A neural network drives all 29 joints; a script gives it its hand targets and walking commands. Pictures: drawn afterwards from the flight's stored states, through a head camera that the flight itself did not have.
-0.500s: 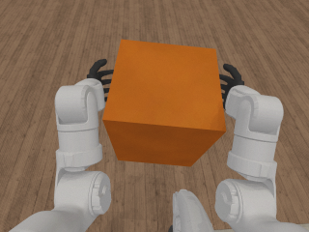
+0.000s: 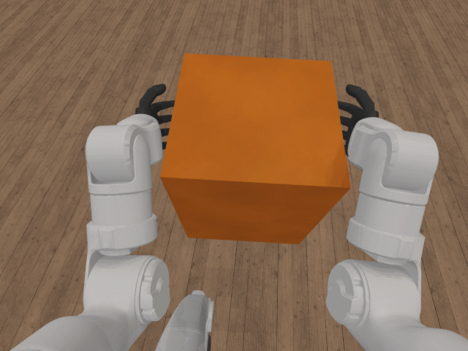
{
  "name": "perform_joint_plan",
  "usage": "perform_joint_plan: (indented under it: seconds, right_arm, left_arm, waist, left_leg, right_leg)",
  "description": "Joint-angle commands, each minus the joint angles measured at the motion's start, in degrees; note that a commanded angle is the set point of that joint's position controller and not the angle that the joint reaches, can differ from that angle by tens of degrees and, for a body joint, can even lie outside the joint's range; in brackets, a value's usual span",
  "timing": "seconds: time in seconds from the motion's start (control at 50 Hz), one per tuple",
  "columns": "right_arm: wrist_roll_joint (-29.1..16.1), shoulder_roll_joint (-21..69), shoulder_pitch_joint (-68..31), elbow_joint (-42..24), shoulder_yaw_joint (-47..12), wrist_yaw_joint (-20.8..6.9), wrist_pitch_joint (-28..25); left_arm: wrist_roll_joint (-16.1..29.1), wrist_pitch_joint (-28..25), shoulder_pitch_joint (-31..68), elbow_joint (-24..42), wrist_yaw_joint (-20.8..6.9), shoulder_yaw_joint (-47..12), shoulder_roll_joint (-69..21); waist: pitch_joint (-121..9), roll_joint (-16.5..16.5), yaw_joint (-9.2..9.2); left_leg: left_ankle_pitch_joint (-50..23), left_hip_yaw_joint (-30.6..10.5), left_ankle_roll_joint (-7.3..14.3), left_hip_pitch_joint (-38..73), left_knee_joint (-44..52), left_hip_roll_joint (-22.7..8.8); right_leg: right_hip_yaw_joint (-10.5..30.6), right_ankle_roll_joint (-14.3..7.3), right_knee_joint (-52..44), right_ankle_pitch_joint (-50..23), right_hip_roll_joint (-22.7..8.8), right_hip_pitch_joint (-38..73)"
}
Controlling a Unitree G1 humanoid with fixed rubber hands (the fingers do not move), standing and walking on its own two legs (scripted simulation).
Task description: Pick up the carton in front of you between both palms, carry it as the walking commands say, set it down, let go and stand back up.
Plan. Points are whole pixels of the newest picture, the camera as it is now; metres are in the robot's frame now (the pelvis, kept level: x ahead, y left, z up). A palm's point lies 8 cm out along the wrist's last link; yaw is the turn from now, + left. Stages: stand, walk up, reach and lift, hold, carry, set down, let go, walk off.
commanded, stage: carry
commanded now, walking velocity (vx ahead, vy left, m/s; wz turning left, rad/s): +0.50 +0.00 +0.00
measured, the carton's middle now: (249, 161) +0.39 +0.03 +0.09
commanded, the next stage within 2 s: none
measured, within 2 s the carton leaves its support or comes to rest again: neither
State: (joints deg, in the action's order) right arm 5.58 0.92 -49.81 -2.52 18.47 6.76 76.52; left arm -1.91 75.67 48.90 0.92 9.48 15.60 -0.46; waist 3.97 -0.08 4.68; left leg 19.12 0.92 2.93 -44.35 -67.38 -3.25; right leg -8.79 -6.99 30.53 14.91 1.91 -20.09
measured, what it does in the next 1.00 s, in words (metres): walks ahead: left foot, then right foot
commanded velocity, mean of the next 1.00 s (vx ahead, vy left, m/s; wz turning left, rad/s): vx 0.50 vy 0.00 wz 0.00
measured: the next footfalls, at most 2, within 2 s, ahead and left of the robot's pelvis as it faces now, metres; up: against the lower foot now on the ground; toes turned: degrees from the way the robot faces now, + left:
left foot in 0.26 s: +0.36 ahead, +0.12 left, +0.00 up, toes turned +5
right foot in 0.76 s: +0.64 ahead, -0.09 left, +0.00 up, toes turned -12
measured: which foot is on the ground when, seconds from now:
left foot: up 0.00-0.24, down 0.26-0.76, up 0.78-1.00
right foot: down 0.00-0.28, up 0.30-0.74, down 0.76-1.00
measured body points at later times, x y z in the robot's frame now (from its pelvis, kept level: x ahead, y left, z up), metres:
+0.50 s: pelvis +0.30 +0.06 +0.01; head +0.35 +0.07 +0.46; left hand +0.69 +0.18 +0.11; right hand +0.66 -0.12 +0.11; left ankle +0.32 +0.11 -0.73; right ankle +0.32 -0.10 -0.65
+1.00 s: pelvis +0.61 +0.00 +0.02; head +0.61 -0.01 +0.47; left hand +0.89 +0.15 +0.09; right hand +0.89 -0.16 +0.09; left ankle +0.65 +0.14 -0.68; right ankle +0.60 -0.08 -0.73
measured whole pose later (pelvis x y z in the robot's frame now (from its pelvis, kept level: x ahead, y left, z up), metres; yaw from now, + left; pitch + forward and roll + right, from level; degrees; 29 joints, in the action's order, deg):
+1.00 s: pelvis +0.61 +0.00 +0.02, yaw -1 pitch +4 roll +0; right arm 6.9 7.6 -9.2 -17.4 7.0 3.7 68.3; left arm -6.1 68.3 8.8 16.4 6.2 5.6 -7.6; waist -5.3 0.6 0.4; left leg 16.4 4.9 -1.1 -31.5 -49.3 -5.5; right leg -11.6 -3.2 17.7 11.0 -1.0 -10.8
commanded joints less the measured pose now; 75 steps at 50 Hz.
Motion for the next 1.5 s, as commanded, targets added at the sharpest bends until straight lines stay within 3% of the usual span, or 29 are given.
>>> perform_joint_plan:
  seconds: [0.0, 0.16, 0.2, 0.22, 0.24, 0.26, 0.28, 0.34, 0.38, 0.48, 0.62, 0.68, 0.72, 0.74, 0.76, 0.78, 0.8, 0.84, 0.86, 0.98, 1.12, 1.16, 1.2, 1.22, 1.24, 1.26, 1.32, 1.36, 1.48]
  right_arm:
    - [-19.5, 53.4, -35.0, 5.6, -36.6, -10.3, 0.2]
    - [-23.9, 59.5, -39.6, 12.2, -35.6, -11.9, -0.6]
    - [-24.7, 59.6, -39.3, 13.7, -34.6, -12.1, -0.6]
    - [-24.9, 59.7, -38.1, 14.9, -33.8, -12.2, -0.8]
    - [-25.1, 59.8, -37.1, 15.5, -32.9, -12.6, -1.0]
    - [-24.7, 58.4, -38.2, 16.2, -31.8, -12.6, -1.4]
    - [-25.1, 60.5, -36.2, 17.4, -31.8, -12.9, -1.9]
    - [-27.6, 65.3, -41.0, 9.8, -33.9, -13.8, -3.5]
    - [-29.4, 67.2, -43.4, 5.3, -35.9, -13.9, -4.5]
    - [-28.0, 67.4, -33.3, 2.6, -38.5, -14.4, -5.4]
    - [-22.4, 65.0, -15.7, -3.0, -43.1, -15.4, -7.3]
    - [-20.1, 63.1, -6.6, -5.7, -45.0, -15.4, -7.6]
    - [-19.6, 62.0, -1.5, -7.4, -46.6, -15.7, -7.6]
    - [-19.6, 61.2, 1.5, -10.1, -48.2, -15.7, -7.6]
    - [-19.5, 60.8, 1.8, -10.4, -49.0, -16.1, -7.3]
    - [-19.9, 62.5, 3.0, -10.8, -49.9, -16.5, -7.0]
    - [-20.3, 62.0, 4.2, -11.8, -50.5, -16.8, -7.3]
    - [-21.6, 63.0, 4.4, -14.4, -52.2, -17.2, -8.3]
    - [-22.0, 62.8, 5.8, -16.3, -52.8, -17.1, -8.5]
    - [-21.9, 61.5, 14.2, -18.9, -54.3, -16.4, -8.4]
    - [-21.0, 55.7, 16.4, -17.5, -52.7, -16.3, -5.8]
    - [-20.8, 54.5, 15.7, -16.4, -51.8, -16.4, -5.2]
    - [-20.6, 53.4, 16.0, -14.2, -50.5, -16.4, -4.9]
    - [-20.1, 52.6, 16.4, -12.7, -49.7, -16.4, -4.9]
    - [-19.5, 53.1, 16.3, -11.1, -49.3, -16.5, -5.3]
    - [-20.4, 55.0, 17.0, -10.9, -49.5, -16.5, -5.6]
    - [-22.2, 61.5, 13.4, -14.7, -51.2, -17.0, -7.1]
    - [-23.0, 63.4, 12.8, -16.2, -52.4, -17.5, -8.1]
    - [-23.9, 60.0, 15.8, -19.4, -53.5, -18.1, -8.7]
  left_arm:
    - [26.0, 0.9, 43.7, 0.5, -16.6, -37.1, -58.7]
    - [22.9, -0.5, 43.1, -7.6, -16.7, -31.7, -58.8]
    - [22.4, -0.6, 41.6, -8.6, -16.2, -30.9, -58.2]
    - [22.2, -0.7, 41.1, -9.1, -15.9, -30.6, -58.2]
    - [21.9, -0.8, 40.9, -9.4, -15.7, -30.6, -57.8]
    - [22.1, -0.5, 41.4, -9.8, -15.6, -30.2, -59.7]
    - [21.6, -0.7, 42.0, -10.0, -15.4, -29.9, -59.4]
    - [22.0, -2.2, 43.2, -7.5, -14.9, -31.3, -63.7]
    - [22.2, -3.2, 42.3, -4.8, -14.1, -32.7, -65.6]
    - [20.4, -5.2, 32.5, -1.9, -12.8, -36.5, -67.3]
    - [20.3, -7.2, 20.1, 6.2, -14.7, -44.5, -68.5]
    - [19.8, -7.0, 12.5, 9.3, -15.9, -46.5, -66.7]
    - [19.3, -6.9, 7.4, 10.4, -16.9, -47.5, -65.7]
    - [18.6, -6.6, 1.2, 10.2, -17.4, -47.2, -64.7]
    - [18.0, -6.8, 0.5, 11.6, -17.8, -47.1, -63.5]
    - [16.4, -7.2, -1.8, 10.3, -18.0, -46.2, -61.7]
    - [16.7, -7.4, -4.7, 11.5, -18.2, -46.7, -62.4]
    - [17.3, -8.0, -5.2, 15.8, -18.6, -48.6, -64.7]
    - [18.0, -8.3, -5.8, 17.3, -18.8, -49.1, -65.6]
    - [19.6, -7.6, -12.0, 21.8, -19.3, -49.8, -61.3]
    - [18.2, -5.2, -14.4, 19.9, -19.3, -48.7, -55.4]
    - [18.0, -4.7, -13.2, 19.0, -19.2, -48.7, -54.4]
    - [18.1, -4.2, -11.7, 18.1, -19.0, -48.9, -53.4]
    - [18.4, -3.8, -11.0, 17.9, -18.9, -49.0, -52.7]
    - [19.2, -3.4, -8.6, 19.2, -18.9, -49.7, -54.0]
    - [19.6, -3.6, -7.7, 18.5, -19.1, -50.0, -55.3]
    - [20.3, -5.6, -8.1, 18.0, -19.6, -50.3, -61.0]
    - [19.4, -6.9, -9.0, 19.0, -19.3, -51.0, -62.4]
    - [17.8, -8.2, -13.0, 21.9, -17.8, -51.7, -61.6]
  waist:
    - [-32.5, -5.1, -0.50]
    - [-23.4, -9.1, -0.66]
    - [-26.6, -9.8, -3.57]
    - [-30.6, -7.3, -6.44]
    - [-35.0, -1.9, -8.04]
    - [-40.6, 11.7, -7.05]
    - [-38.7, 15.9, -7.96]
    - [-32.9, 3.9, -7.20]
    - [-33.2, 4.8, -6.84]
    - [-33.8, 7.2, -6.11]
    - [-28.5, 8.3, -6.16]
    - [-26.6, 9.9, -6.28]
    - [-29.6, 8.7, -5.15]
    - [-32.7, 5.8, -3.96]
    - [-37.6, -4.5, -3.34]
    - [-38.4, -16.8, -3.31]
    - [-35.1, -14.9, -3.25]
    - [-30.9, -4.6, -3.42]
    - [-29.2, -2.5, -3.70]
    - [-23.3, -6.7, -4.03]
    - [-15.0, -8.1, -3.63]
    - [-14.0, -8.3, -3.80]
    - [-18.4, -4.6, -5.22]
    - [-21.8, 2.2, -6.40]
    - [-27.3, 18.2, -7.07]
    - [-26.2, 18.0, -6.20]
    - [-26.1, 3.6, -5.51]
    - [-25.4, 5.6, -5.20]
    - [-21.4, 6.9, -5.32]
  left_leg:
    - [-5.7, 1.3, -0.8, -5.9, 7.4, -1.0]
    - [-15.9, 8.0, 0.4, 6.6, 34.3, 3.3]
    - [-18.2, 10.7, 1.3, 19.7, 41.3, 6.1]
    - [-20.1, 11.3, 1.3, 32.9, 44.0, 5.9]
    - [-15.8, -0.5, 2.3, 47.6, 41.9, -3.4]
    - [-18.9, -26.6, 11.0, 62.8, 41.4, -19.2]
    - [-16.6, -34.6, 13.6, 63.5, 46.8, -18.7]
    - [-19.6, -19.8, 8.8, 53.8, 47.4, -15.1]
    - [-19.2, -14.6, 7.3, 50.0, 49.1, -13.3]
    - [-27.2, -7.8, 8.0, 55.4, 51.3, -12.4]
    - [-43.5, 1.6, 4.8, 60.8, 49.6, -8.8]
    - [-51.0, 4.7, 2.7, 60.5, 46.1, -7.6]
    - [-52.7, 8.3, 0.0, 52.6, 35.3, -6.5]
    - [-40.6, 8.7, -1.5, 42.6, 27.1, -5.8]
    - [-17.3, 7.6, -2.7, 29.6, 14.7, -3.6]
    - [9.0, 4.7, -3.8, 8.7, 2.8, 4.1]
    - [10.6, 0.5, -2.6, 1.9, -3.9, 2.6]
    - [5.6, -1.3, -1.7, 2.6, -1.1, -1.8]
    - [2.7, -1.4, -2.1, 5.0, 3.1, -3.5]
    - [-7.0, 4.9, -4.8, 10.1, 25.1, -3.3]
    - [-16.9, 9.6, -3.5, 14.4, 37.7, -1.8]
    - [-14.6, 11.7, -2.8, 18.7, 40.0, -1.0]
    - [-9.3, 15.1, -2.1, 35.4, 41.4, 2.2]
    - [-2.0, 1.7, 0.0, 47.2, 44.8, -6.3]
    - [5.0, -23.0, 7.8, 58.8, 52.2, -19.5]
    - [-3.9, -29.0, 9.3, 58.2, 56.0, -21.5]
    - [-9.2, -13.8, 5.1, 48.1, 54.1, -18.5]
    - [-4.3, -7.2, 3.1, 43.0, 57.3, -16.1]
    - [-6.9, 0.7, 4.5, 45.7, 61.4, -13.7]
  right_leg:
    - [17.9, -6.9, -6.8, -29.2, -15.2, 31.2]
    - [8.6, -1.9, -6.1, -40.0, -11.8, 28.9]
    - [4.8, 1.3, 2.1, -50.2, -10.7, 27.2]
    - [2.3, 3.4, 10.1, -46.3, -9.7, 21.9]
    - [3.4, 5.1, 20.6, -27.1, -9.2, 10.0]
    - [5.2, 7.0, 34.9, -0.2, -2.1, -8.4]
    - [8.6, 6.4, 43.1, 13.5, 2.0, -18.3]
    - [10.6, 5.0, 41.5, 6.1, -5.0, -20.9]
    - [9.5, 6.0, 36.8, 3.5, -5.8, -17.8]
    - [6.0, 8.1, 25.0, 0.2, -6.4, -21.8]
    - [0.4, 7.8, 3.5, -11.6, -4.1, -18.6]
    - [-2.8, 6.9, -6.6, -15.9, -1.8, -10.8]
    - [-5.8, 5.5, -12.0, -18.4, 0.0, 7.7]
    - [-1.2, 4.6, -10.3, -16.1, -4.7, 21.5]
    - [15.8, 2.0, -3.8, -24.7, -18.5, 35.0]
    - [33.8, -7.2, -8.3, -21.6, -26.8, 47.8]
    - [34.3, -7.9, -11.0, -19.3, -26.3, 44.5]
    - [24.8, -4.4, -12.8, -23.0, -23.6, 35.5]
    - [21.1, -2.7, -15.1, -19.8, -22.7, 30.6]
    - [8.1, -1.3, -21.7, -10.9, -17.6, 21.7]
    - [3.2, 1.3, -20.1, -13.8, -16.0, 19.1]
    - [2.2, 2.3, -16.5, -15.3, -16.1, 18.6]
    - [-2.7, 4.6, -1.5, -22.0, -12.5, 12.2]
    - [-3.9, 7.4, 12.0, -15.9, -9.5, 1.6]
    - [-3.0, 10.1, 30.4, -0.2, -3.2, -13.2]
    - [3.8, 8.8, 38.4, 12.6, -2.6, -20.3]
    - [9.2, 6.1, 38.8, 4.7, -10.1, -18.8]
    - [7.5, 6.4, 33.0, -0.5, -10.3, -15.4]
    - [2.9, 8.7, 14.5, -8.3, -9.8, -18.9]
